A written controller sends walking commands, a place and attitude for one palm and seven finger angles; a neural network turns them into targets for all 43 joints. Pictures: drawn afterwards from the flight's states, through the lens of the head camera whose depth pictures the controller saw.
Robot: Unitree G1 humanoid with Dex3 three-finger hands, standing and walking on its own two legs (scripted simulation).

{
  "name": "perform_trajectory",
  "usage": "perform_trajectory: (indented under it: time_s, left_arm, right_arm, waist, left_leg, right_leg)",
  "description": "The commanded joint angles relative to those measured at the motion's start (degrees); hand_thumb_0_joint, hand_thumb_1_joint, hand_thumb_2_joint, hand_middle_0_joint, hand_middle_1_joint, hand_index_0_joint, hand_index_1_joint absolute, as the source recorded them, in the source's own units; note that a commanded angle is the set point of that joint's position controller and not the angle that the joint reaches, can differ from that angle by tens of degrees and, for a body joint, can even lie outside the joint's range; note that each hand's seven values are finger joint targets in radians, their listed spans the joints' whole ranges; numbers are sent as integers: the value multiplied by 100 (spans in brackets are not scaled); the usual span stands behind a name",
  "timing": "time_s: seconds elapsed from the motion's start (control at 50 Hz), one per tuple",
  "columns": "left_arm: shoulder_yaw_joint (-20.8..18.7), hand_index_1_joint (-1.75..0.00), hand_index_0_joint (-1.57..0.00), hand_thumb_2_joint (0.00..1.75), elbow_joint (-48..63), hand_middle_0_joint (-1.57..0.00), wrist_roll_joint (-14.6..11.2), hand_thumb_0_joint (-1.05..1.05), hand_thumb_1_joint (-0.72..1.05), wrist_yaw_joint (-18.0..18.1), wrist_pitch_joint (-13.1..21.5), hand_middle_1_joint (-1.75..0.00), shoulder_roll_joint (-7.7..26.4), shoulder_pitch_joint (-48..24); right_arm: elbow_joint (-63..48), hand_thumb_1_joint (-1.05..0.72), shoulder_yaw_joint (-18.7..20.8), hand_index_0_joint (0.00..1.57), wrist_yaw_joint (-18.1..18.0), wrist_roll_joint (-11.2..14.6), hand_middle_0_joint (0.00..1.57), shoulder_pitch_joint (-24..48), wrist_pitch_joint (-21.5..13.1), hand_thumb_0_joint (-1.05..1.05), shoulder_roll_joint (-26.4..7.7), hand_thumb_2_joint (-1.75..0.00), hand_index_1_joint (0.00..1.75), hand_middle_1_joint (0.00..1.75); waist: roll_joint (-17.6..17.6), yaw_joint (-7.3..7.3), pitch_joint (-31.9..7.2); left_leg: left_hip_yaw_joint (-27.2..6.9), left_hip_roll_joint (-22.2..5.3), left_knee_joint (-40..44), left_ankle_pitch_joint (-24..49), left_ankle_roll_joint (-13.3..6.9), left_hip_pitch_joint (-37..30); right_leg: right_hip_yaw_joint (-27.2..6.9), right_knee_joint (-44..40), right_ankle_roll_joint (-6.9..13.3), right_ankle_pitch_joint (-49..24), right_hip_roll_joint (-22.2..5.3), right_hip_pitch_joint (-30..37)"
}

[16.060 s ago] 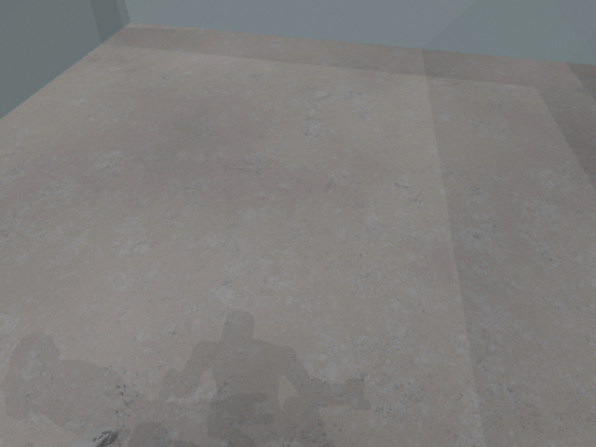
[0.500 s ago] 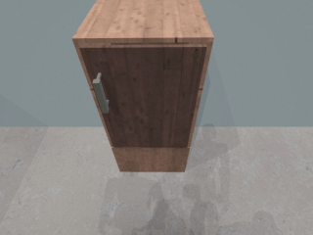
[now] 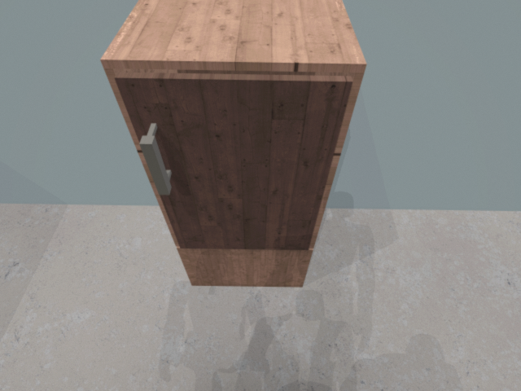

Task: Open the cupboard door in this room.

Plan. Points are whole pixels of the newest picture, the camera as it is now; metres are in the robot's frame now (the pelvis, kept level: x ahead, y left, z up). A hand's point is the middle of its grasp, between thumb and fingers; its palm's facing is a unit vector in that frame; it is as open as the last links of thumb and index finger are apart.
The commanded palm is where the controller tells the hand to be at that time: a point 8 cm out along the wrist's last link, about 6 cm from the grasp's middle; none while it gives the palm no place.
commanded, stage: come to a stop and stand still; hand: left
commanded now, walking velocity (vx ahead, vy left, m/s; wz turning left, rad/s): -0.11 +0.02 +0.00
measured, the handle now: (159, 160) +0.53 +0.25 +0.01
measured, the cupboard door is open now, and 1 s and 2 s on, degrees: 0 0 0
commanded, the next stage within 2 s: look again from close up in 0.74 s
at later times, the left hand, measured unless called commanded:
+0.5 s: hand out of the picture -0.02 +0.20 -0.17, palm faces +0.02 -0.98 -0.21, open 7.4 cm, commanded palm none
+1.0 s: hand out of the picture -0.07 +0.18 -0.17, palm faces +0.01 -0.98 -0.18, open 7.4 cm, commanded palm none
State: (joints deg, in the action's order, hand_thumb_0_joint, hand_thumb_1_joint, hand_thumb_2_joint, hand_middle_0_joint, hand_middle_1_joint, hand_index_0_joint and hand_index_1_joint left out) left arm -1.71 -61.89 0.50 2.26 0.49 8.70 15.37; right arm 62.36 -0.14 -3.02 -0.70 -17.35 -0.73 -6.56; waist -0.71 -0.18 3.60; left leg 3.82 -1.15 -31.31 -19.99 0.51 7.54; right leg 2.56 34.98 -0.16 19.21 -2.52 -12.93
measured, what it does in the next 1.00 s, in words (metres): shifts its weight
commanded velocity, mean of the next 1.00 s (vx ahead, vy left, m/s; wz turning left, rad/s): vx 0.00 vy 0.00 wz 0.00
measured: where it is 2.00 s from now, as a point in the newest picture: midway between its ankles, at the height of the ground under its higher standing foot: outside the picture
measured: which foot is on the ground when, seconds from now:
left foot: down 0.00-1.00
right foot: down 0.00-1.00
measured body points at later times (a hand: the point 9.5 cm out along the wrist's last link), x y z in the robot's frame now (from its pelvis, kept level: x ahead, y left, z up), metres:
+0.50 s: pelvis -0.06 +0.02 +0.00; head -0.07 +0.01 +0.45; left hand -0.02 +0.25 -0.15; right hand +0.02 -0.21 -0.14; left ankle -0.06 +0.12 -0.73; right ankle -0.04 -0.11 -0.73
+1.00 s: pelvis -0.05 +0.01 +0.00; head -0.04 +0.01 +0.45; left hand -0.07 +0.23 -0.15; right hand -0.09 -0.21 -0.16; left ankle -0.05 +0.12 -0.73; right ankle -0.04 -0.11 -0.73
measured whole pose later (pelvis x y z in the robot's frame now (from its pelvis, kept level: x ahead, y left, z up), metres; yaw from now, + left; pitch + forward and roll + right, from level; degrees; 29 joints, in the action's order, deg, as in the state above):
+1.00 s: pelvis -0.05 +0.01 +0.00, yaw +0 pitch -1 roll +1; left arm 1.0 -63.0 0.6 1.2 0.7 8.4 18.2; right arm 63.9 -1.3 -1.0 -0.8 -19.7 -0.6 -8.6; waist 0.0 0.4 2.0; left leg 3.6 0.0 -27.5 -14.9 -1.0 11.9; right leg 2.0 29.0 -0.5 14.3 -2.1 -13.9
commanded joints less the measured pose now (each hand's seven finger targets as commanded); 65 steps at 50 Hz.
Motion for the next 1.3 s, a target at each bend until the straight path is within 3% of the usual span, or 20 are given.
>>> perform_trajectory:
  time_s: [0.0,0.08,0.14,0.16,0.18,0.2,0.22,0.24,0.26,0.28,0.3,0.32,0.34,0.38,0.4,0.5,0.6,0.76,1.04,1.28]
  left_arm:
    - [-173,-30,-20,90,319,-20,32,0,90,76,-6,-30,657,431]
    - [-197,-30,-20,90,458,-20,60,0,90,74,-7,-30,735,403]
    - [-143,-30,-20,90,535,-20,58,0,90,70,-21,-30,775,264]
    - [-151,-30,-20,90,389,-20,54,0,90,224,86,-30,1079,666]
    - [-212,-30,-20,90,647,-20,103,0,90,213,179,-30,1239,769]
    - [-157,-30,-20,90,699,-20,106,0,90,211,214,-30,1121,662]
    - [-132,-30,-20,90,863,-20,121,0,90,191,204,-30,1056,370]
    - [-112,-30,-20,90,959,-20,90,0,90,175,167,-30,1092,85]
    - [-75,-30,-20,90,991,-20,10,0,90,155,129,-30,1055,-146]
    - [-40,-30,-20,90,1035,-20,-27,0,90,132,63,-30,880,-117]
    - [-7,-30,-20,90,1034,-20,-10,0,90,125,-3,-30,765,-79]
    - [19,-30,-20,90,977,-20,31,0,90,114,-40,-30,705,-58]
    - [43,-30,-20,90,907,-20,27,0,90,79,-66,-30,712,-52]
    - [81,-30,-20,90,827,-20,37,0,90,6,-71,-30,711,-19]
    - [95,-30,-20,90,811,-20,44,0,90,-23,-62,-30,737,-39]
    - [91,-30,-20,90,759,-20,71,0,90,-71,-27,-30,816,170]
    - [97,-30,-20,90,648,-20,64,0,90,-92,7,-30,799,308]
    - [131,-30,-20,90,369,-20,45,0,90,-83,51,-30,724,503]
    - [129,-30,-20,90,40,-20,21,0,90,-9,122,-30,573,470]
    - [103,-30,-20,90,71,-20,25,0,90,-20,121,-30,648,326]
  right_arm:
    - [-273,-90,280,20,-37,13,20,-370,-25,0,-710,-90,30,30]
    - [-371,-90,295,20,3,-6,20,-287,0,0,-641,-90,30,30]
    - [-399,-90,257,20,40,2,20,-217,13,0,-543,-90,30,30]
    - [-829,-90,367,20,111,102,20,395,-19,0,-1042,-90,30,30]
    - [-1117,-90,316,20,190,57,20,257,-33,0,-645,-90,30,30]
    - [-1173,-90,292,20,201,88,20,421,-8,0,-680,-90,30,30]
    - [-1226,-90,263,20,223,92,20,409,-3,0,-599,-90,30,30]
    - [-1121,-90,256,20,229,76,20,178,11,0,-586,-90,30,30]
    - [-965,-90,257,20,234,45,20,-97,9,0,-676,-90,30,30]
    - [-943,-90,266,20,222,-24,20,-108,-33,0,-930,-90,30,30]
    - [-1011,-90,239,20,206,-51,20,27,-8,0,-1050,-90,30,30]
    - [-1008,-90,237,20,202,-57,20,175,-19,0,-1089,-90,30,30]
    - [-1055,-90,210,20,182,-49,20,339,-8,0,-1082,-90,30,30]
    - [-1122,-90,179,20,188,-30,20,454,12,0,-1090,-90,30,30]
    - [-1113,-90,176,20,203,-29,20,431,20,0,-1103,-90,30,30]
    - [-1010,-90,182,20,233,-55,20,251,26,0,-1102,-90,30,30]
    - [-840,-90,140,20,233,-61,20,68,9,0,-1083,-90,30,30]
    - [-445,-90,74,20,211,-25,20,-204,-52,0,-986,-90,30,30]
    - [42,-90,26,20,129,11,20,-385,-156,0,-712,-90,30,30]
    - [83,-90,39,20,123,-2,20,-173,-116,0,-717,-90,30,30]
  waist:
    - [-30,-45,-463]
    - [-212,-66,-569]
    - [-258,-17,-628]
    - [-793,-171,-602]
    - [-1417,-186,-970]
    - [-1406,-191,-1229]
    - [-779,-85,-1224]
    - [-329,129,-1133]
    - [153,287,-989]
    - [909,172,-714]
    - [1120,56,-413]
    - [1460,-17,-118]
    - [1252,-57,181]
    - [516,-49,432]
    - [341,-4,485]
    - [80,34,284]
    - [56,54,210]
    - [125,18,152]
    - [62,2,-51]
    - [-16,15,19]
  left_leg:
    - [-165,-557,103,4027,-202,29]
    - [-72,-417,-47,3163,-150,240]
    - [-118,-402,125,2411,-103,181]
    - [115,-385,-1066,2043,49,725]
    - [-119,-24,-1420,-313,-103,1730]
    - [-270,-127,-1461,-858,-161,1837]
    - [-200,-94,-1012,-765,-156,1570]
    - [-105,-19,-303,-151,-139,1028]
    - [-174,-114,372,982,-156,332]
    - [-700,-657,456,2347,-340,219]
    - [-938,-957,626,2618,-545,587]
    - [-1083,-992,804,2706,-631,831]
    - [-1054,-912,911,2188,-621,963]
    - [-923,-679,1150,515,-479,1199]
    - [-874,-577,1274,-175,-415,1248]
    - [-827,-437,1423,-976,-375,1149]
    - [-803,-403,1355,-840,-382,1088]
    - [-863,-447,1390,-637,-369,1138]
    - [-544,-461,944,1242,-293,607]
    - [-458,-450,916,1217,-241,466]
  right_leg:
    - [-251,4,190,-3903,-510,323]
    - [-435,-88,347,-4168,-700,450]
    - [-526,-286,421,-3762,-783,289]
    - [-873,-643,123,-6247,-899,543]
    - [-1276,-364,522,-7478,-1328,1668]
    - [-1187,-423,787,-7224,-1432,1840]
    - [-952,-371,847,-6411,-1330,1661]
    - [-681,-219,783,-5335,-1124,1169]
    - [-521,-87,582,-3892,-890,519]
    - [-302,-85,294,-2231,-453,0]
    - [-65,-236,147,-800,-133,3]
    - [-4,-268,90,-49,5,16]
    - [-23,-404,94,81,41,-43]
    - [-195,-797,138,-52,-36,-116]
    - [-289,-959,160,42,-101,-196]
    - [-475,-1297,165,648,-201,-369]
    - [-602,-1415,189,838,-254,-514]
    - [-586,-1282,209,385,-273,-281]
    - [-511,-1016,237,-1279,-370,91]
    - [-579,-1134,252,-1418,-398,73]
